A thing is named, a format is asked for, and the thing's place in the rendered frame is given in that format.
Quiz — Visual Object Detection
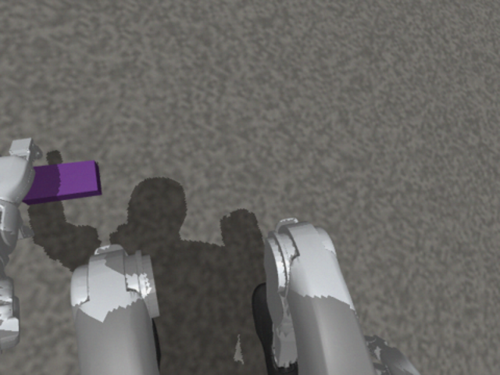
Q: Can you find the right robot foot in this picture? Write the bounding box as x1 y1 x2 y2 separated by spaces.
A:
252 283 298 375

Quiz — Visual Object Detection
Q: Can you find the left robot hand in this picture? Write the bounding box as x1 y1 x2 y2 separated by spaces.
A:
0 137 43 240

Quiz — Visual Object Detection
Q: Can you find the right robot hand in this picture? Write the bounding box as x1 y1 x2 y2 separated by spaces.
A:
364 335 420 375

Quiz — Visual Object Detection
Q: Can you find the left robot arm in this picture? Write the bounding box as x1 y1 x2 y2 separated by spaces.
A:
0 200 20 355

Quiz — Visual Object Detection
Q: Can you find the small box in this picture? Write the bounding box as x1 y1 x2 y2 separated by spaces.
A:
22 160 102 205

